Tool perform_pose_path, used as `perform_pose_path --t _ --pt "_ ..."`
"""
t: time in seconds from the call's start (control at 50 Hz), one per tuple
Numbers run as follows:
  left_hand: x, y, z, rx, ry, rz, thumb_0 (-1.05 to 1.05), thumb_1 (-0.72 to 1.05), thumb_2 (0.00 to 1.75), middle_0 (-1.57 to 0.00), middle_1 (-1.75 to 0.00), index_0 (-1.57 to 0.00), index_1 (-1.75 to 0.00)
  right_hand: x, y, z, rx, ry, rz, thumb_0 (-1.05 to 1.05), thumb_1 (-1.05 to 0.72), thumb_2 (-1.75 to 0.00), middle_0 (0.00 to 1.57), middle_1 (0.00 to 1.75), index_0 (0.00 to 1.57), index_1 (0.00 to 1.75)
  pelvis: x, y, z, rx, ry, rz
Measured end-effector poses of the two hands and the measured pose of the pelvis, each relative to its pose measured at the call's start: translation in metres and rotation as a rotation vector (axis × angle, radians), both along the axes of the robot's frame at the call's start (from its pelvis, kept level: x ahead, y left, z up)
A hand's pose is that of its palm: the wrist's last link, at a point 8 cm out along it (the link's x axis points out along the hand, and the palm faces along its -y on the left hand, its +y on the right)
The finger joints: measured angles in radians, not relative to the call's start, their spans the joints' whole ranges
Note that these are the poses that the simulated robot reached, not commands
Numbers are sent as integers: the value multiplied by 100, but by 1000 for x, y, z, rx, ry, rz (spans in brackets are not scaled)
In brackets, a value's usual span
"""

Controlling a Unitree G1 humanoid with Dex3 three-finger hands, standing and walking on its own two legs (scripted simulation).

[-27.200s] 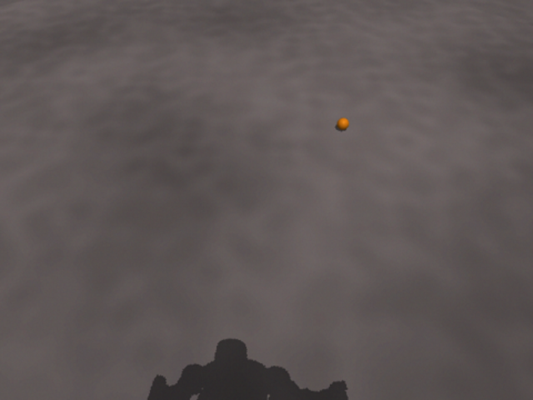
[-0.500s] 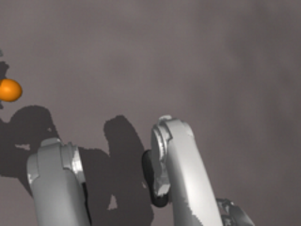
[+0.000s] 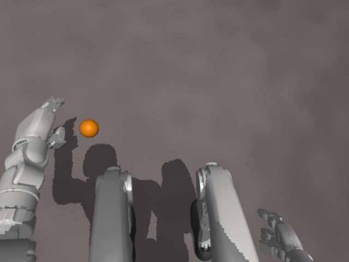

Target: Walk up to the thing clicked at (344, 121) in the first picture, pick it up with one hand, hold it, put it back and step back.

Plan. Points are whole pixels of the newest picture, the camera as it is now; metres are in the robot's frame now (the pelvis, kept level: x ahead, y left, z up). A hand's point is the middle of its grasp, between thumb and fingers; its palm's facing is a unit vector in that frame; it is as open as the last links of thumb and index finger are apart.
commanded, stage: home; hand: left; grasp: from above
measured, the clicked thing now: (89, 128) +0.50 +0.28 -0.41
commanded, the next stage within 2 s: none
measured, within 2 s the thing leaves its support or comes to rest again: neither
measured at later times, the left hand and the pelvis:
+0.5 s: hand (29, 187) +0.26 +0.21 +0.09, palm faces +0.10 -0.95 -0.28, open 7.4 cm; pelvis +0.03 -0.01 +0.18, yaw +4 degrees
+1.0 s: hand out of the picture +0.21 +0.19 +0.23, palm faces +0.15 -0.96 -0.21, open 7.4 cm; pelvis +0.08 +0.00 +0.27, yaw +6 degrees
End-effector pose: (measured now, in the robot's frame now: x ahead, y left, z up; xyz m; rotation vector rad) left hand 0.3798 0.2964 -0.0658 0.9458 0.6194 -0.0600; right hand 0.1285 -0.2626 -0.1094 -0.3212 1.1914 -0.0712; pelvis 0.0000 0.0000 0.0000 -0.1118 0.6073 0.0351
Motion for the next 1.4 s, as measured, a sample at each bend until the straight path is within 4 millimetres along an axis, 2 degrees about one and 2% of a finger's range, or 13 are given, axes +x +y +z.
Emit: perform_pose_path --t 0.14,0.2,0.28,0.4,0.58,0.7,0.8,0.92,1.08,1.2,1.4 --pt "-54 -9 53 -189 -4 149 1 83 90 -22 -32 -22 -32 63 4 62 -14 -207 52 1 -91 -90 20 30 20 30 1 -3 49 17 -51 20" --pt "-76 -14 74 -265 6 232 1 86 90 -22 -32 -22 -31 82 11 90 -4 -281 62 1 -91 -90 20 30 20 30 3 -5 70 24 -77 27" --pt "-101 -22 102 -364 31 336 1 88 90 -22 -31 -21 -31 98 23 125 14 -355 66 1 -91 -90 20 30 20 30 7 -7 100 34 -113 35" --pt "-126 -35 150 -476 61 464 1 90 90 -21 -30 -21 -30 102 36 175 32 -409 46 1 -91 -90 20 30 20 30 20 -7 145 45 -171 46" --pt "-145 -46 223 -588 68 580 1 90 90 -21 -30 -21 -30 87 37 239 2 -433 -20 1 -90 -90 20 30 21 30 45 -6 209 58 -271 60" --pt "-158 -52 270 -614 60 587 1 91 90 -21 -30 -21 -30 84 31 278 -28 -476 -56 2 -90 -90 20 30 21 30 61 -4 242 67 -334 64" --pt "-171 -55 301 -621 47 578 1 91 90 -21 -30 -20 -30 93 28 302 -39 -538 -63 2 -90 -90 20 30 21 30 71 -2 259 75 -377 66" --pt "-182 -56 318 -626 35 578 1 91 90 -21 -30 -20 -30 113 32 320 -27 -620 -35 2 -90 -90 20 30 20 30 76 -1 268 83 -415 72" --pt "-190 -58 316 -634 48 593 1 91 90 -21 -30 -20 -30 132 39 330 -3 -684 23 2 -90 -90 20 30 21 30 74 -4 270 91 -435 81" --pt "-191 -60 315 -633 50 592 2 91 90 -21 -30 -20 -30 131 39 328 2 -677 38 2 -90 -90 20 30 21 30 72 -7 270 94 -440 83" --pt "-190 -63 316 -628 48 585 2 91 89 -21 -30 -20 -30 117 32 319 -9 -632 13 2 -90 -90 20 30 21 30 72 -8 269 95 -439 79"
